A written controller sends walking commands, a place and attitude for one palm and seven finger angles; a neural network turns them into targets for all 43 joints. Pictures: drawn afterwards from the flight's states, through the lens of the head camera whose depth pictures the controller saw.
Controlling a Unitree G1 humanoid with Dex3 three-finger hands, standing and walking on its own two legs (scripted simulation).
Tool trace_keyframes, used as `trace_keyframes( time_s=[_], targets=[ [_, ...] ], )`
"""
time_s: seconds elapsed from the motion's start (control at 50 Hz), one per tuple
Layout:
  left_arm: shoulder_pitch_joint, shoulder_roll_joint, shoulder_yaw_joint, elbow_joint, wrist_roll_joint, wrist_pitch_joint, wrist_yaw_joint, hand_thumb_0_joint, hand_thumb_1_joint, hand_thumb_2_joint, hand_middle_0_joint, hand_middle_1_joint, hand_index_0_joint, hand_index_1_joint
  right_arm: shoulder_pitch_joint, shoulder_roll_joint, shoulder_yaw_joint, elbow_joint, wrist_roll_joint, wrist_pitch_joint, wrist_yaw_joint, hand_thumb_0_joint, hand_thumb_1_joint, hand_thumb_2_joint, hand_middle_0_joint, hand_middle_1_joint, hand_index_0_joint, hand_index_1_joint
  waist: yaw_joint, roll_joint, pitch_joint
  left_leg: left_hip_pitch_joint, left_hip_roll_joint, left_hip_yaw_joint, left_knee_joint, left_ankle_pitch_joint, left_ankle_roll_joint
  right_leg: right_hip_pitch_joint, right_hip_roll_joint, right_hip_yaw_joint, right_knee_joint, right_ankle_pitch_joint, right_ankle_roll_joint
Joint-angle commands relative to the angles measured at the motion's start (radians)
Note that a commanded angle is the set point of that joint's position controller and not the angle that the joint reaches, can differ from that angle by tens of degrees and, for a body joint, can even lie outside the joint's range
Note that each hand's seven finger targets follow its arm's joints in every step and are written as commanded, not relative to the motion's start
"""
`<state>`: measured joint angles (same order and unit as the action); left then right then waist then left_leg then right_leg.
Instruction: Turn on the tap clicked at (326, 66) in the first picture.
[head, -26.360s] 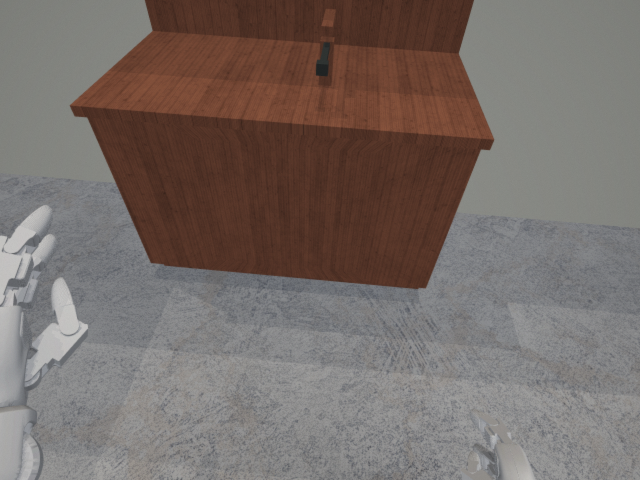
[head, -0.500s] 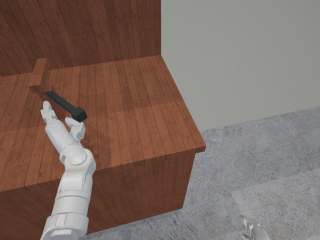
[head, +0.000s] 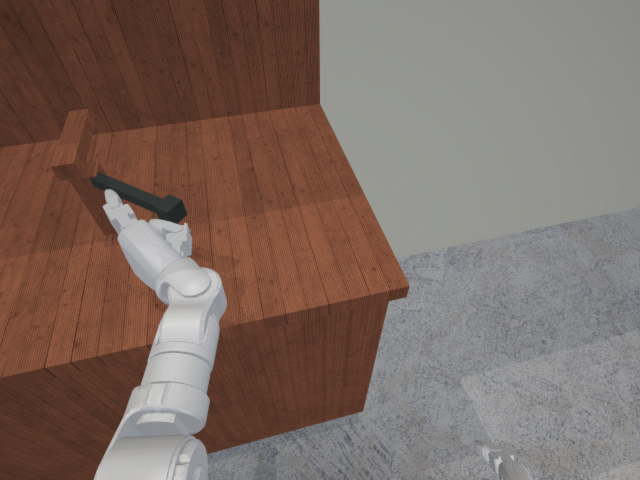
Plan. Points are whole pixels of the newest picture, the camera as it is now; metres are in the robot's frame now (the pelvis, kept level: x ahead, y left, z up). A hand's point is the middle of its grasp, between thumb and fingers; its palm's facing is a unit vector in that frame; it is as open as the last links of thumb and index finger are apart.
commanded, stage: push the lever round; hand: left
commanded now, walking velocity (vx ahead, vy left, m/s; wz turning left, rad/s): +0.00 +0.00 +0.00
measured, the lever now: (170, 210) +0.43 +0.23 +0.11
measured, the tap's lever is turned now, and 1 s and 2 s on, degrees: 48 84 86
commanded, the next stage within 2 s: lift the hand up off the lever in 0.86 s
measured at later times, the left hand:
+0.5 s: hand (209, 210) +0.44 +0.18 +0.10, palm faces +0.81 -0.57 -0.10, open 7.7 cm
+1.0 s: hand (219, 192) +0.48 +0.17 +0.10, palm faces +0.81 -0.57 -0.12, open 8.2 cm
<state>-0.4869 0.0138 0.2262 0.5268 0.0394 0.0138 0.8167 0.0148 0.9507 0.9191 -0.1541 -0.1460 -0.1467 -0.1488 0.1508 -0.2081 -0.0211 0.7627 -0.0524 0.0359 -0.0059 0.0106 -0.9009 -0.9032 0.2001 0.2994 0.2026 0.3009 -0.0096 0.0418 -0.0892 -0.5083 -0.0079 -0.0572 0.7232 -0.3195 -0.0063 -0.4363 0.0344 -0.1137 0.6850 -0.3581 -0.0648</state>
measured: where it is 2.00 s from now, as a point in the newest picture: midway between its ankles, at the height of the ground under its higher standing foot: outside the picture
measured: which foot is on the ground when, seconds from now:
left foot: down 0.00-1.00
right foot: down 0.00-1.00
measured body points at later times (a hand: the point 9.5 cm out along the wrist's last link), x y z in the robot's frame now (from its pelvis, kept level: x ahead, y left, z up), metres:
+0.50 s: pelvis +0.00 -0.01 -0.01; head +0.03 -0.02 +0.44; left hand +0.39 +0.21 +0.11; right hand +0.11 -0.26 -0.14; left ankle +0.03 +0.12 -0.72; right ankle +0.00 -0.08 -0.72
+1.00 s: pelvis +0.01 -0.02 -0.01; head +0.05 -0.02 +0.44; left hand +0.43 +0.20 +0.11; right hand +0.07 -0.27 -0.14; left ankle +0.03 +0.12 -0.72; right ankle +0.00 -0.08 -0.72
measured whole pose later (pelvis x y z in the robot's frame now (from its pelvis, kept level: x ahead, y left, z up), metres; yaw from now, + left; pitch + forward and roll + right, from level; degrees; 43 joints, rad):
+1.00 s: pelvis +0.01 -0.02 -0.01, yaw -1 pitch +12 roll +0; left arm -0.83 0.10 0.43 0.93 0.14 -0.05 0.92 0.02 0.90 0.90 -0.16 -0.15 -0.07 -0.11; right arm 0.26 -0.22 -0.04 0.79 -0.10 0.04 0.04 0.01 -0.90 -0.90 0.20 0.30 0.20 0.30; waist -0.10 0.04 -0.14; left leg -0.64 0.01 -0.06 0.76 -0.34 -0.03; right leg -0.58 0.05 -0.11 0.74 -0.38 -0.09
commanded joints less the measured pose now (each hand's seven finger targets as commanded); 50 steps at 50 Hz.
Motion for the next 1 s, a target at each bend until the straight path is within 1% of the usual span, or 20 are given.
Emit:
trace_keyframes(
  time_s=[0.0, 0.02, 0.1, 0.12, 0.2, 0.22, 0.38, 0.42, 0.44, 0.48, 0.52, 0.54, 0.6, 0.62, 0.66, 0.72, 0.74, 0.8, 0.82, 0.98],
  targets=[
    [-0.493, 0.081, -0.057, -0.166, 0.049, -0.065, 0.027, 0.000, 0.900, 0.900, -0.150, -0.150, -0.150, -0.150, -0.073, -0.117, -0.036, -0.119, -0.002, -0.044, -0.003, 0.000, -0.900, -0.900, 0.200, 0.300, 0.200, 0.300, -0.045, -0.071, -0.280, 0.140, -0.002, 0.008, -0.053, 0.186, 0.017, 0.053, -0.038, 0.067, -0.118, 0.204, 0.036],
    [-0.461, 0.135, 0.004, -0.136, 0.054, -0.060, 0.037, 0.000, 0.900, 0.900, -0.150, -0.150, -0.150, -0.150, -0.067, -0.123, -0.041, -0.109, -0.004, -0.040, -0.006, 0.000, -0.900, -0.900, 0.200, 0.300, 0.200, 0.300, -0.025, -0.061, -0.276, 0.123, -0.004, 0.004, -0.059, 0.179, 0.015, 0.060, -0.034, 0.070, -0.120, 0.193, 0.033],
    [-0.548, 0.084, -0.036, -0.105, 0.065, -0.057, 0.058, 0.000, 0.900, 0.900, -0.150, -0.150, -0.150, -0.150, -0.057, -0.115, -0.039, -0.108, -0.009, -0.038, 0.007, 0.000, -0.900, -0.900, 0.200, 0.300, 0.200, 0.300, -0.046, -0.042, -0.303, 0.130, -0.004, 0.011, -0.038, 0.204, 0.016, 0.046, -0.039, 0.066, -0.104, 0.229, 0.035],
    [-0.521, 0.138, 0.027, -0.082, 0.070, -0.053, 0.068, 0.000, 0.900, 0.900, -0.150, -0.150, -0.150, -0.150, -0.046, -0.122, -0.045, -0.096, -0.014, -0.034, 0.006, 0.000, -0.900, -0.900, 0.200, 0.300, 0.200, 0.300, -0.031, -0.047, -0.308, 0.117, -0.005, 0.006, -0.041, 0.202, 0.013, 0.053, -0.034, 0.065, -0.104, 0.224, 0.034],
    [-0.560, 0.111, 0.012, -0.072, 0.071, -0.047, 0.082, 0.000, 0.900, 0.900, -0.150, -0.150, -0.150, -0.150, -0.040, -0.116, -0.044, -0.110, -0.015, -0.028, 0.016, 0.000, -0.900, -0.900, 0.200, 0.300, 0.200, 0.300, -0.043, -0.061, -0.346, 0.100, -0.008, 0.022, -0.021, 0.223, 0.019, 0.079, -0.048, 0.072, -0.095, 0.297, 0.045],
    [-0.546, 0.156, 0.061, -0.045, 0.077, -0.043, 0.090, 0.000, 0.900, 0.900, -0.150, -0.150, -0.150, -0.150, -0.029, -0.124, -0.048, -0.094, -0.019, -0.025, 0.015, 0.000, -0.900, -0.900, 0.200, 0.300, 0.200, 0.300, -0.038, -0.065, -0.333, 0.092, -0.007, 0.015, -0.026, 0.220, 0.018, 0.073, -0.042, 0.069, -0.097, 0.283, 0.043],
    [-0.670, 0.136, 0.028, 0.011, 0.099, -0.060, 0.093, 0.000, 0.900, 0.900, -0.150, -0.150, -0.150, -0.150, -0.005, -0.123, -0.047, -0.091, -0.021, -0.031, 0.023, 0.000, -0.900, -0.900, 0.200, 0.300, 0.200, 0.300, -0.075, -0.075, -0.302, 0.066, -0.007, 0.024, -0.018, 0.169, 0.029, 0.028, -0.046, 0.079, -0.105, 0.240, 0.050],
    [-0.650, 0.184, 0.079, 0.032, 0.102, -0.065, 0.099, 0.000, 0.900, 0.900, -0.150, -0.150, -0.150, -0.150, 0.004, -0.129, -0.053, -0.082, -0.025, -0.031, 0.020, 0.000, -0.900, -0.900, 0.200, 0.300, 0.200, 0.300, -0.061, -0.057, -0.316, 0.057, -0.009, 0.022, -0.017, 0.160, 0.029, 0.030, -0.041, 0.082, -0.103, 0.226, 0.048],
    [-0.689, 0.155, 0.045, 0.013, 0.100, -0.073, 0.096, 0.000, 0.900, 0.900, -0.150, -0.150, -0.150, -0.150, 0.007, -0.124, -0.049, -0.089, -0.024, -0.031, 0.023, 0.000, -0.900, -0.900, 0.200, 0.300, 0.200, 0.300, -0.076, -0.048, -0.340, 0.069, -0.010, 0.026, -0.014, 0.175, 0.029, 0.034, -0.045, 0.082, -0.094, 0.248, 0.050],
    [-0.675, 0.162, 0.059, 0.033, 0.102, -0.077, 0.098, 0.000, 0.900, 0.900, -0.150, -0.150, -0.150, -0.150, 0.020, -0.123, -0.053, -0.090, -0.026, -0.032, 0.025, 0.000, -0.900, -0.900, 0.200, 0.300, 0.200, 0.300, -0.071, -0.051, -0.363, 0.065, -0.011, 0.029, -0.007, 0.190, 0.029, 0.049, -0.047, 0.084, -0.087, 0.287, 0.053],
    [-0.665, 0.218, 0.109, 0.070, 0.108, -0.071, 0.101, 0.000, 0.900, 0.900, -0.150, -0.150, -0.150, -0.150, 0.031, -0.132, -0.055, -0.076, -0.028, -0.026, 0.021, 0.000, -0.900, -0.900, 0.200, 0.300, 0.200, 0.300, -0.065, -0.048, -0.351, 0.041, -0.012, 0.028, -0.009, 0.183, 0.028, 0.056, -0.048, 0.087, -0.089, 0.288, 0.053],
    [-0.697, 0.177, 0.067, 0.070, 0.107, -0.073, 0.096, 0.000, 0.900, 0.900, -0.150, -0.150, -0.150, -0.150, 0.030, -0.127, -0.050, -0.086, -0.026, -0.026, 0.023, 0.000, -0.900, -0.900, 0.200, 0.300, 0.200, 0.300, -0.083, -0.062, -0.339, 0.041, -0.012, 0.032, -0.010, 0.176, 0.032, 0.047, -0.052, 0.088, -0.091, 0.288, 0.059],
    [-0.733, 0.212, 0.095, 0.106, 0.107, -0.079, 0.099, 0.000, 0.900, 0.900, -0.150, -0.150, -0.150, -0.150, 0.043, -0.132, -0.051, -0.081, -0.027, -0.028, 0.020, 0.000, -0.900, -0.900, 0.200, 0.300, 0.200, 0.300, -0.092, -0.094, -0.335, 0.020, -0.011, 0.034, -0.006, 0.156, 0.035, 0.053, -0.057, 0.098, -0.099, 0.295, 0.067],
    [-0.725, 0.247, 0.130, 0.107, 0.112, -0.082, 0.102, 0.000, 0.900, 0.900, -0.150, -0.150, -0.150, -0.150, 0.045, -0.136, -0.056, -0.072, -0.029, -0.026, 0.017, 0.000, -0.900, -0.900, 0.200, 0.300, 0.200, 0.300, -0.080, -0.064, -0.343, 0.023, -0.012, 0.034, -0.009, 0.161, 0.034, 0.052, -0.051, 0.097, -0.096, 0.285, 0.061],
    [-0.743, 0.214, 0.102, 0.116, 0.112, -0.088, 0.101, 0.000, 0.900, 0.900, -0.150, -0.150, -0.150, -0.150, 0.058, -0.131, -0.054, -0.081, -0.031, -0.029, 0.023, 0.000, -0.900, -0.900, 0.200, 0.300, 0.200, 0.300, -0.088, -0.072, -0.365, 0.029, -0.014, 0.037, -0.006, 0.178, 0.034, 0.057, -0.052, 0.093, -0.085, 0.313, 0.065],
    [-0.733, 0.246, 0.136, 0.160, 0.127, -0.089, 0.104, 0.000, 0.900, 0.900, -0.150, -0.150, -0.150, -0.150, 0.079, -0.137, -0.059, -0.067, -0.036, -0.026, 0.025, 0.000, -0.900, -0.900, 0.200, 0.300, 0.200, 0.300, -0.084, -0.062, -0.361, 0.021, -0.011, 0.033, -0.004, 0.191, 0.033, 0.051, -0.049, 0.086, -0.078, 0.327, 0.062],
    [-0.756, 0.224, 0.115, 0.161, 0.127, -0.092, 0.104, 0.000, 0.900, 0.900, -0.150, -0.150, -0.150, -0.150, 0.082, -0.136, -0.055, -0.074, -0.036, -0.026, 0.029, 0.000, -0.900, -0.900, 0.200, 0.300, 0.200, 0.300, -0.098, -0.074, -0.360, 0.024, -0.012, 0.036, -0.003, 0.192, 0.036, 0.044, -0.051, 0.086, -0.078, 0.334, 0.066],
    [-0.780, 0.244, 0.130, 0.181, 0.129, -0.098, 0.104, 0.000, 0.900, 0.900, -0.150, -0.150, -0.150, -0.150, 0.092, -0.136, -0.056, -0.076, -0.037, -0.028, 0.031, 0.000, -0.900, -0.900, 0.200, 0.300, 0.200, 0.300, -0.102, -0.090, -0.363, -0.004, -0.013, 0.040, 0.001, 0.169, 0.037, 0.053, -0.056, 0.098, -0.083, 0.341, 0.076],
    [-0.786, 0.285, 0.167, 0.189, 0.133, -0.101, 0.105, 0.000, 0.900, 0.900, -0.150, -0.150, -0.150, -0.150, 0.098, -0.142, -0.059, -0.066, -0.039, -0.027, 0.029, 0.000, -0.900, -0.900, 0.200, 0.300, 0.200, 0.300, -0.097, -0.078, -0.361, -0.004, -0.013, 0.037, 0.001, 0.170, 0.038, 0.052, -0.054, 0.095, -0.081, 0.334, 0.072],
    [-0.796, 0.308, 0.184, 0.219, 0.136, -0.112, 0.095, 0.000, 0.900, 0.900, -0.150, -0.150, -0.150, -0.150, 0.131, -0.144, -0.059, -0.076, -0.040, -0.024, 0.038, 0.000, -0.900, -0.900, 0.200, 0.300, 0.200, 0.300, -0.103, -0.080, -0.379, -0.005, -0.014, 0.044, 0.001, 0.179, 0.042, 0.063, -0.051, 0.094, -0.081, 0.355, 0.077]
  ],
)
